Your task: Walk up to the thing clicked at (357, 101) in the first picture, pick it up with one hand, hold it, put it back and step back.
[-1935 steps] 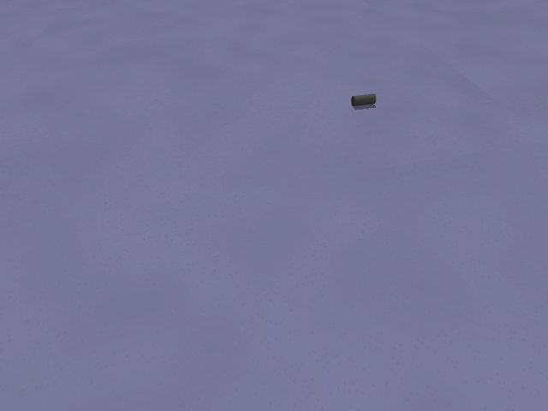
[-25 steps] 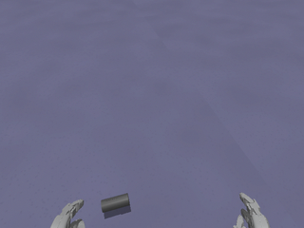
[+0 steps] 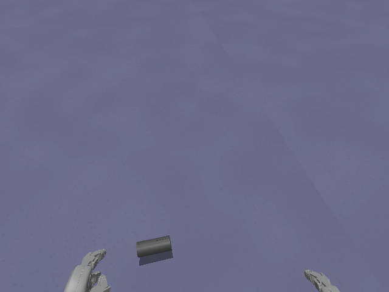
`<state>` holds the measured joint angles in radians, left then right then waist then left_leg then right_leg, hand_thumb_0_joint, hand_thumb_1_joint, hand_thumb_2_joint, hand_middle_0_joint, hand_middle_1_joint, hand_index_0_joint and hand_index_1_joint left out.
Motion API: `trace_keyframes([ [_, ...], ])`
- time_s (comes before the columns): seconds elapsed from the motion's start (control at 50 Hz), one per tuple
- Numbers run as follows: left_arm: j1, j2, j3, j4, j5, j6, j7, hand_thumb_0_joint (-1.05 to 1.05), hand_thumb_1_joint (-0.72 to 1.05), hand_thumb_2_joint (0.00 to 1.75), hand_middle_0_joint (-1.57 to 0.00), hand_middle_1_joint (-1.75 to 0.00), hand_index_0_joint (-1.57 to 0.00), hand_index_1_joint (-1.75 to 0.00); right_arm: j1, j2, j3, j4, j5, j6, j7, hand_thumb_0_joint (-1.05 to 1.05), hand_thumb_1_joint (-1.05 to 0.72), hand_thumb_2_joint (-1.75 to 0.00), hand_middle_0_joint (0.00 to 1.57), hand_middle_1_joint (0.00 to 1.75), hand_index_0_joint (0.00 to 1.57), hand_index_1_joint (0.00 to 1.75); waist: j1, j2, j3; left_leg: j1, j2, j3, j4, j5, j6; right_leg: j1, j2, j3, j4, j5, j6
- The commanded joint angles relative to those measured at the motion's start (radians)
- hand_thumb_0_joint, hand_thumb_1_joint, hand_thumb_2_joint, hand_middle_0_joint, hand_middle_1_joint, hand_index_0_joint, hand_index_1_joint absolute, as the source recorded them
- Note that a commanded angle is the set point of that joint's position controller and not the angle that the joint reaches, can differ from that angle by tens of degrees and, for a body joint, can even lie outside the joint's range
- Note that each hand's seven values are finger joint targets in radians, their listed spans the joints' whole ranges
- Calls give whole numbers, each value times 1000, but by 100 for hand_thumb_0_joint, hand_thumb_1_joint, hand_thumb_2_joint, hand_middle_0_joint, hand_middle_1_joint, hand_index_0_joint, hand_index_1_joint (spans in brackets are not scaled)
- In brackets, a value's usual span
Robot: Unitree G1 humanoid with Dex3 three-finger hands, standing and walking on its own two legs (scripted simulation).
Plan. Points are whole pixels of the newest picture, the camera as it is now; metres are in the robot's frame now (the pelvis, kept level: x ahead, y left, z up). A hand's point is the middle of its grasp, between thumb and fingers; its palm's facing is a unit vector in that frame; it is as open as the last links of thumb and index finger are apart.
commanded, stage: stand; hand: left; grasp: from above
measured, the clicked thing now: (154, 246) +0.46 +0.23 -0.69
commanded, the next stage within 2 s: none
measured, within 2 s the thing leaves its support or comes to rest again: neither
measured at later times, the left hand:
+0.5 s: hand out of the picture +0.04 +0.23 -0.12, palm faces +0.05 -0.94 -0.33, open 7.4 cm
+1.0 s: hand out of the picture +0.05 +0.23 -0.11, palm faces +0.04 -0.94 -0.35, open 7.4 cm
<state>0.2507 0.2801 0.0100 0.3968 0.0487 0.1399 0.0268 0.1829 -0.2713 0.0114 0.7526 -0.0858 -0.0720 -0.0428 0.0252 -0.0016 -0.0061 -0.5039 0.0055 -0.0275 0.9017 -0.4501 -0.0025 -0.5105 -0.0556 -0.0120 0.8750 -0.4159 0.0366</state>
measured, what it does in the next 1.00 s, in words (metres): rises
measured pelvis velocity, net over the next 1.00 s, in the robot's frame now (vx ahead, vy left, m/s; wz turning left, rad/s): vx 0.00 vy -0.02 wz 0.01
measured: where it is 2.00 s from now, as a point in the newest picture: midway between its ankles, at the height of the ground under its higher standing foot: outside the picture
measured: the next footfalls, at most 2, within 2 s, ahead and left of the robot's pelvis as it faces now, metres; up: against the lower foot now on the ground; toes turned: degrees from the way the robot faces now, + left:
none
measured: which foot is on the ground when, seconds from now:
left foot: down 0.00-1.00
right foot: down 0.00-1.00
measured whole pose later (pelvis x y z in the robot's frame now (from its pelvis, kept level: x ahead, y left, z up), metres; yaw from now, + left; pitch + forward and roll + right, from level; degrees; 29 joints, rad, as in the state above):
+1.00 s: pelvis +0.00 -0.02 +0.05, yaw +1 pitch -4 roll +0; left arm 0.14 0.31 0.04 1.15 0.02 0.00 0.02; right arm 0.16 -0.32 -0.02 1.12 -0.03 0.01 -0.01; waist 0.02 0.02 0.07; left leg -0.12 0.03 -0.04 0.39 -0.20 -0.03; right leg -0.13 -0.04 -0.04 0.37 -0.18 0.02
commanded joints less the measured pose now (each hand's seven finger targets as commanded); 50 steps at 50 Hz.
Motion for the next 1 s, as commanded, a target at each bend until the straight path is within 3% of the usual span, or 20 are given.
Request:
trace_keyframes([
  [0.0, -29, 155, 82, 70, 2, -104, 12, 0, 90, 90, -20, -30, -20, -30, -35, -170, -95, -49, 38, -9, 24, 0, -90, -90, 20, 30, 20, 30, 10, -48, -114, 124, 17, -40, -211, 252, 58, 154, -35, 73, -203, 160, -81],
  [0.04, -62, 156, 79, 142, 0, -118, 14, 0, 90, 90, -20, -30, -20, -30, -35, -170, -101, -13, 35, 2, 28, 0, -90, -90, 20, 30, 20, 30, 0, -22, -102, 142, 30, -57, -249, 226, 59, 170, -37, 66, -224, 156, -70],
  [0.14, -62, 145, 77, 295, -2, -139, 14, 0, 90, 90, -20, -30, -20, -30, -58, -189, -103, 44, 31, 19, 23, 0, -90, -90, 20, 30, 20, 30, 9, 70, -35, 139, 77, -134, -393, 201, 66, 233, -10, 18, -254, 156, -48],
  [0.28, -55, 175, 75, 459, -15, -155, 16, 0, 90, 90, -20, -30, -20, -30, -20, -200, -97, 143, 46, 35, 11, 0, -90, -90, 20, 30, 20, 30, -10, 22, -14, 250, 68, -100, -434, 302, 47, 302, -43, 50, -383, 269, -58],
  [0.4, -55, 185, 64, 564, -17, -153, 18, 0, 90, 90, -20, -30, -20, -30, -35, -204, -88, 204, 55, 47, 9, 0, -90, -90, 20, 30, 20, 30, -9, 21, 33, 287, 73, -100, -510, 260, 35, 334, -46, 47, -468, 241, -48],
  [0.46, -70, 192, 63, 597, -18, -154, 17, 0, 90, 90, -20, -30, -20, -30, -30, -205, -86, 227, 57, 50, 10, 0, -90, -90, 20, 30, 20, 30, -13, 12, 41, 291, 77, -96, -540, 245, 33, 362, -53, 52, -500, 243, -44],
  [0.5, -66, 196, 60, 620, -17, -158, 16, 0, 90, 90, -20, -30, -20, -30, -39, -202, -84, 242, 61, 49, 12, 0, -90, -90, 20, 30, 20, 30, -9, -7, 40, 328, 76, -92, -539, 292, 26, 357, -55, 52, -520, 244, -42],
  [0.78, -112, 224, 60, 693, -20, -155, 7, 0, 90, 90, -20, -30, -20, -30, -64, -220, -74, 295, 62, 56, 18, 0, -90, -90, 20, 30, 20, 30, -8, 2, 74, 313, 82, -92, -602, 218, 18, 378, -58, 57, -579, 179, -39],
  [0.86, -125, 223, 60, 699, -22, -159, 6, 0, 90, 90, -20, -30, -20, -30, -68, -226, -72, 304, 63, 54, 18, 0, -90, -90, 20, 30, 20, 30, -8, 3, 43, 343, 91, -88, -594, 276, 19, 392, -65, 63, -585, 223, -41],
  [0.98, -143, 231, 61, 709, -25, -158, 3, 0, 90, 90, -20, -30, -20, -30, -63, -229, -64, 315, 63, 54, 19, 0, -90, -90, 20, 30, 20, 30, -11, 4, 46, 327, 94, -84, -603, 263, 19, 410, -67, 66, -586, 222, -43],
])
